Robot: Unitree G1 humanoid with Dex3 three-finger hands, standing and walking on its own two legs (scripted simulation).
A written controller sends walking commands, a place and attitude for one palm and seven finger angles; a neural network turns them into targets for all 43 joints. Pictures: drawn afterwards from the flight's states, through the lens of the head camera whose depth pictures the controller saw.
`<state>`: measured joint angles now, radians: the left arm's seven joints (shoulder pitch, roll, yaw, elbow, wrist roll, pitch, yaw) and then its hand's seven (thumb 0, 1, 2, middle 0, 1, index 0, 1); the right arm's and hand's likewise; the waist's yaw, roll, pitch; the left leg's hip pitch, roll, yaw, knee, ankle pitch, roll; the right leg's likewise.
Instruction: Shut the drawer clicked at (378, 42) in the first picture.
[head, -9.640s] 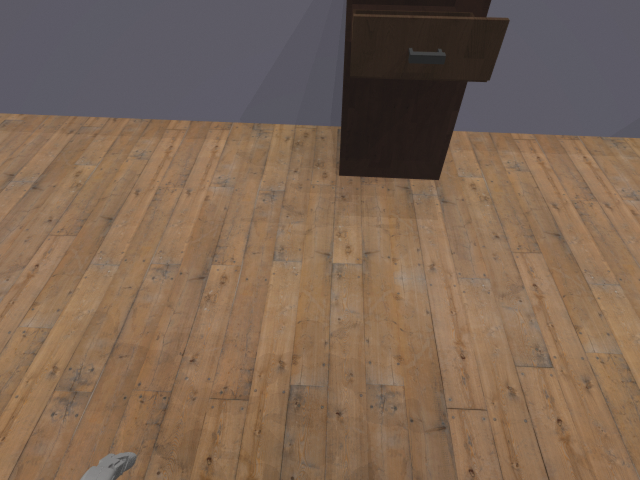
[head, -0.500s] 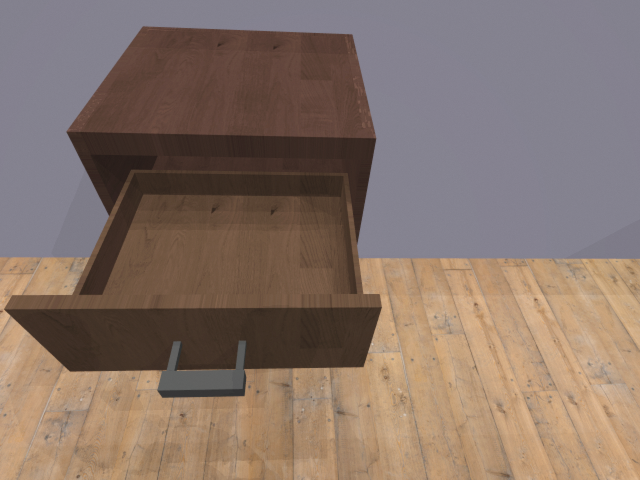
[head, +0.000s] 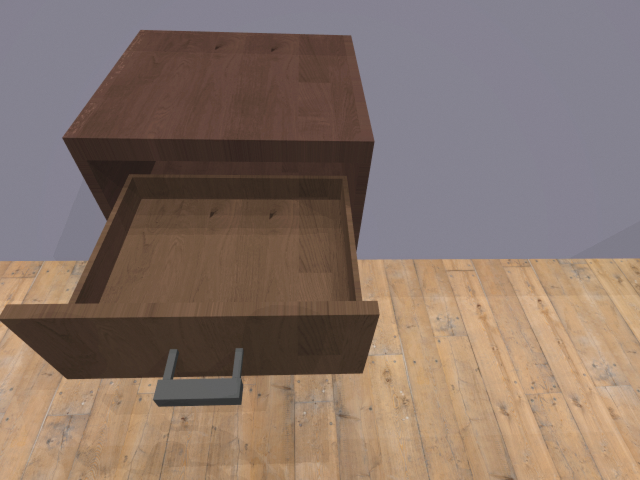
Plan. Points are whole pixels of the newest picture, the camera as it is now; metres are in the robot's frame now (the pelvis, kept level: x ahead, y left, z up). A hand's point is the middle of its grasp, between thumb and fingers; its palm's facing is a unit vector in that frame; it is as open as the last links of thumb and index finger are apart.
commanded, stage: look again from close up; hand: left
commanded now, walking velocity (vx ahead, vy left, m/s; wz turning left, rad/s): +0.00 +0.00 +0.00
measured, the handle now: (203, 374) +0.25 +0.17 -0.03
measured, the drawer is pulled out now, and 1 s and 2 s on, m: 0.30 0.30 0.30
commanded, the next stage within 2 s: raise the hand and make a fist in 0.20 s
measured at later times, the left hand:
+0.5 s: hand (182, 447) +0.17 +0.18 -0.04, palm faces +0.25 -0.95 -0.19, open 7.0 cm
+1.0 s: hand out of the picture +0.12 +0.13 -0.02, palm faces +0.12 -0.99 -0.02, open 4.7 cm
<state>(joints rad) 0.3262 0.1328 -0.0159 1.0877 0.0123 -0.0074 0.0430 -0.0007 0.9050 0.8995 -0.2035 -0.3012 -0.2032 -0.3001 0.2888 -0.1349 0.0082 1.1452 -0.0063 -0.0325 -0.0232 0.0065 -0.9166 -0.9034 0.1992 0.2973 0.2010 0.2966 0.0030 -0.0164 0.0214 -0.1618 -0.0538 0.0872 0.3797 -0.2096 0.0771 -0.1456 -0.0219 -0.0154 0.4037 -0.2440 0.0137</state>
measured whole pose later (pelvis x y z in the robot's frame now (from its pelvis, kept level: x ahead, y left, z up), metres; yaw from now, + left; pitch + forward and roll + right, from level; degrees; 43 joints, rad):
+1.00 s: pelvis -0.03 -0.05 -0.08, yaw +4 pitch +12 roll -2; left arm 0.63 0.17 0.08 -0.20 -0.25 -0.37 -0.23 0.01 0.89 0.90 -0.74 -0.88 -0.68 -0.84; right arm 0.17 -0.16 0.02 0.50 0.03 -0.18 -0.04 0.01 -0.90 -0.90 0.20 0.30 0.20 0.30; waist 0.05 0.04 -0.13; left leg -0.81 0.01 -0.02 1.08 -0.47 0.01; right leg -0.73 0.02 -0.13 1.04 -0.51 -0.07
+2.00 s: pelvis -0.02 -0.03 -0.05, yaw +3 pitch +6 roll -2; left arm 0.88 0.17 -0.02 -0.56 -0.20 -0.22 -0.13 0.01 0.90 0.90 -1.40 -1.60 -1.40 -1.60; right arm 0.26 -0.21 0.03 0.47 0.06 -0.23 -0.03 0.01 -0.90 -0.90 0.20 0.30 0.20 0.30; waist 0.03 0.06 -0.12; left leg -0.59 0.00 0.01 0.92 -0.43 0.04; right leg -0.51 0.01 -0.10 0.87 -0.46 -0.03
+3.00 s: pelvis -0.02 -0.04 -0.07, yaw +3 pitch +12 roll -2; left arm 0.66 0.17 0.02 -0.28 -0.21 -0.39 -0.12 0.01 0.90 0.90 -1.40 -1.60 -1.40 -1.60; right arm 0.24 -0.23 0.00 0.48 0.03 -0.17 -0.03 0.01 -0.90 -0.90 0.20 0.30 0.20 0.30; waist 0.00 0.05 -0.13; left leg -0.79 0.01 0.00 1.06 -0.48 0.02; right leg -0.72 0.02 -0.12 1.02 -0.52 -0.05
